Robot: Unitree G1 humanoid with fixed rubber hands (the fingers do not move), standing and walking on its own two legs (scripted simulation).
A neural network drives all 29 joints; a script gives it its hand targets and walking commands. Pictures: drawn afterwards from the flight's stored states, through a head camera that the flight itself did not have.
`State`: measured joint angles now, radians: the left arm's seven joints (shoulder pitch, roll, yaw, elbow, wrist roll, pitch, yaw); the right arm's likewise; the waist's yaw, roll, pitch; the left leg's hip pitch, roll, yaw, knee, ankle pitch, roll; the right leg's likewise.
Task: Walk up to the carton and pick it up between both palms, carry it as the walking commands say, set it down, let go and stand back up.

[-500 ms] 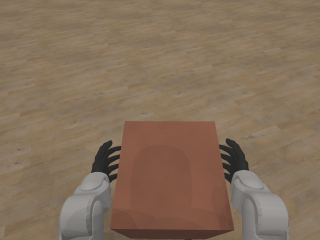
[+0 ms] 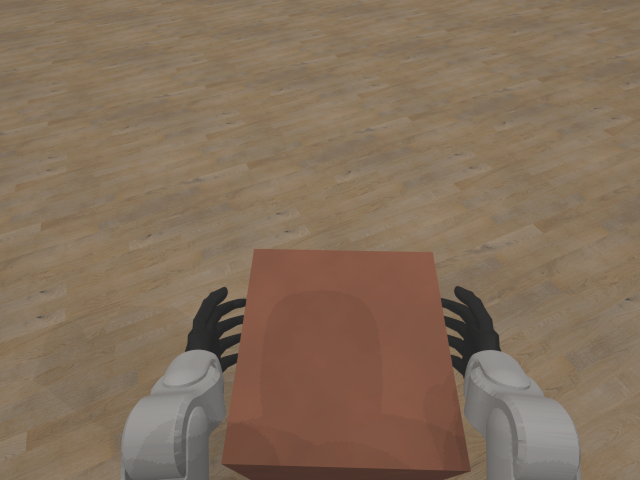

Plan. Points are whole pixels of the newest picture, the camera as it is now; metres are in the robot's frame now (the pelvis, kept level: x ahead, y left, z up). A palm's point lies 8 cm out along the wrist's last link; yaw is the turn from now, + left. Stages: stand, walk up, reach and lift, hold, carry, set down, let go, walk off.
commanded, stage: carry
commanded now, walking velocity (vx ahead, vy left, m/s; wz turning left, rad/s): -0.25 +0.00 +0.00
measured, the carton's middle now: (339, 378) +0.24 +0.01 +0.01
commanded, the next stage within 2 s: none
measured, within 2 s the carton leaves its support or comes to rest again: neither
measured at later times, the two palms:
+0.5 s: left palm out of the picture +0.08 +0.17 +0.09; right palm out of the picture +0.09 -0.12 +0.08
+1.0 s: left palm out of the picture -0.03 +0.18 +0.09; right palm out of the picture +0.00 -0.11 +0.10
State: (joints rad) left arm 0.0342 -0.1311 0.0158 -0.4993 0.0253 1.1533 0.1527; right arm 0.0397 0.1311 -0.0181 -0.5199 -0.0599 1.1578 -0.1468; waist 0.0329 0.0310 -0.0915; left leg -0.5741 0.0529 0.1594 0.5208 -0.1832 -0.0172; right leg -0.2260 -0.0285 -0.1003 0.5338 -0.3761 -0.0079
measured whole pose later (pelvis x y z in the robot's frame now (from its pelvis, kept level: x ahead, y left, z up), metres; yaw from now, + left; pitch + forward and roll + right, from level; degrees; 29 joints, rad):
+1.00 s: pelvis -0.24 +0.02 +0.01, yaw +2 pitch +3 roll +1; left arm 0.06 -0.13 0.02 -0.54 0.04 1.20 0.14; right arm 0.03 0.13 0.00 -0.51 -0.04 1.19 -0.15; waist 0.03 -0.03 -0.10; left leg -0.29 0.04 0.10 0.49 -0.25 -0.01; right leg -0.37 -0.08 -0.13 0.49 -0.16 0.00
